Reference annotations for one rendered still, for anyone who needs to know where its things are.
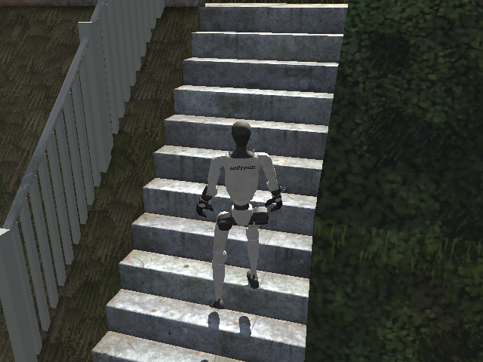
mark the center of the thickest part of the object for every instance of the stairs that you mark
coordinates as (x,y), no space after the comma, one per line
(276,69)

